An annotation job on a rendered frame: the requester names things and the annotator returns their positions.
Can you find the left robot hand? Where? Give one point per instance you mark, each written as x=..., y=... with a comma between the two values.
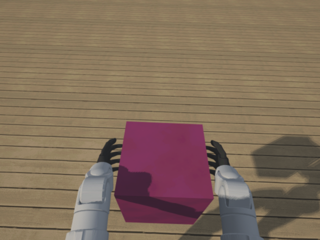
x=106, y=153

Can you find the right robot forearm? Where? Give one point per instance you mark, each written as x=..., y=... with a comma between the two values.
x=236, y=205

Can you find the left robot forearm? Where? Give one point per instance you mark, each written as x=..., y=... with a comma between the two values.
x=92, y=205

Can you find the carton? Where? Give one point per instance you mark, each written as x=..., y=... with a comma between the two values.
x=163, y=175

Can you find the right robot hand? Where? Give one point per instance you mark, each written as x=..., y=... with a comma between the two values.
x=220, y=156

